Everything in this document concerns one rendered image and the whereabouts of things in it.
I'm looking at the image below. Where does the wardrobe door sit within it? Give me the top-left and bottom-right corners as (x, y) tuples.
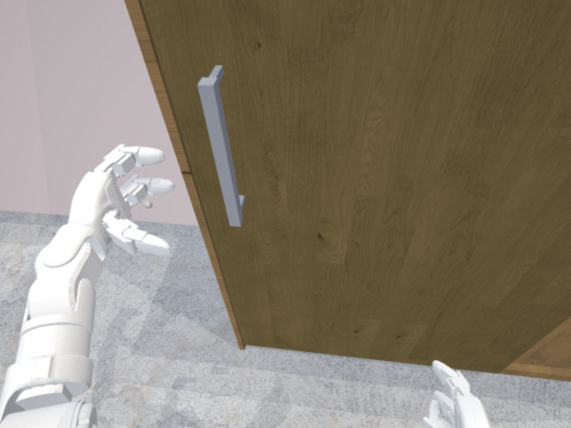
(141, 0), (571, 374)
(512, 317), (571, 369)

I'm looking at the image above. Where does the right robot hand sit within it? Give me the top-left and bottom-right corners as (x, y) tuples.
(424, 360), (492, 428)

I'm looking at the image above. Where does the left robot forearm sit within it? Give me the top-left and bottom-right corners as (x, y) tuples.
(0, 224), (109, 423)

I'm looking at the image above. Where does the left robot upper arm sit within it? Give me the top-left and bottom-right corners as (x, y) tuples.
(0, 400), (98, 428)

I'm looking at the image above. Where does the handle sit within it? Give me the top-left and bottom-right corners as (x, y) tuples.
(197, 65), (245, 226)

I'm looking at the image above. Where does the left robot hand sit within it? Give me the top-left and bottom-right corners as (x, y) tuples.
(68, 144), (175, 256)

